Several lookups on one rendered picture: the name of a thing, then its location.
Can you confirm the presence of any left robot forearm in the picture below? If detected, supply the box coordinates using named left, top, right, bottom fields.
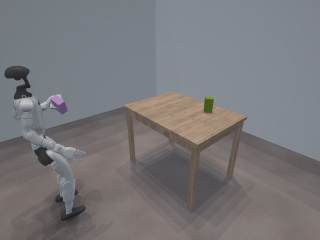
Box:
left=40, top=102, right=50, bottom=112

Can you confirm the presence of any robot left upper arm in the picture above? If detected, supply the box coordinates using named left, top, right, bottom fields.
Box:
left=12, top=108, right=20, bottom=121

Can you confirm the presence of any table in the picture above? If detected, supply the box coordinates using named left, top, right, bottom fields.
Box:
left=123, top=92, right=247, bottom=211

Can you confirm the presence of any sponge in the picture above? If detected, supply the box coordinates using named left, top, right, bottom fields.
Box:
left=50, top=95, right=68, bottom=115

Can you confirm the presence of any humanoid robot head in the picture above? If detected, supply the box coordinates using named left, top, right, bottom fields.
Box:
left=4, top=66, right=33, bottom=100

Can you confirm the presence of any right robot hand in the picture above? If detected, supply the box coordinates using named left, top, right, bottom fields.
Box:
left=61, top=147, right=86, bottom=162

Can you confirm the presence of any left robot hand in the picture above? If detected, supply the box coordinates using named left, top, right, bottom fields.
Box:
left=46, top=94, right=63, bottom=110

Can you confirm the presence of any robot right upper arm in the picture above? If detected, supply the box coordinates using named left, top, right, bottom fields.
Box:
left=19, top=99, right=37, bottom=140

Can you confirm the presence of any right robot forearm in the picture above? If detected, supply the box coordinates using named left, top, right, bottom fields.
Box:
left=26, top=131, right=65, bottom=154

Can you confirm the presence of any right robot shin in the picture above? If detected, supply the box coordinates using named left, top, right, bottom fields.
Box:
left=61, top=179, right=76, bottom=214

